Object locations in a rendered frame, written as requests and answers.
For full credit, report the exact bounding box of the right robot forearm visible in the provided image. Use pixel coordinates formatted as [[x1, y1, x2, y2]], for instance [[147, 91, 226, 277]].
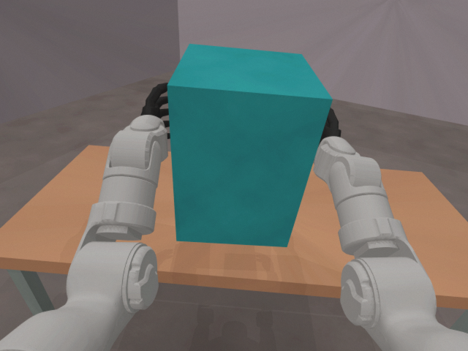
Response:
[[313, 136, 437, 314]]

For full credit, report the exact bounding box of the left robot upper arm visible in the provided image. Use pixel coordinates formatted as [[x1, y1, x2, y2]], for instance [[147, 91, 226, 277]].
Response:
[[0, 241, 159, 351]]

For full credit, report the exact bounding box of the left robot forearm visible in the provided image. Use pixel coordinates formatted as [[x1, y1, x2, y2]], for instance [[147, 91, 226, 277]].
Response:
[[67, 115, 168, 298]]

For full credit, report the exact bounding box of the left robot hand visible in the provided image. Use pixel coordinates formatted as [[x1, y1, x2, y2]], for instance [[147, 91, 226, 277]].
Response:
[[141, 83, 170, 139]]

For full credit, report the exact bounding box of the table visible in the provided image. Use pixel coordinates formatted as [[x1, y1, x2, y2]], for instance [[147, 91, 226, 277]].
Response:
[[0, 145, 468, 333]]

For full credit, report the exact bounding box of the carton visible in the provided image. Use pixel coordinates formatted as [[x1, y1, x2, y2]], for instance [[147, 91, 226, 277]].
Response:
[[167, 44, 333, 247]]

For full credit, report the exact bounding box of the right robot hand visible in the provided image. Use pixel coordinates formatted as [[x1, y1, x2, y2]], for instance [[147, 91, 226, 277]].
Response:
[[319, 108, 341, 144]]

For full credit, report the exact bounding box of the right robot upper arm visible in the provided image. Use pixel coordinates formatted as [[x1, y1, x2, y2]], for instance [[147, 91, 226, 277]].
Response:
[[340, 257, 468, 351]]

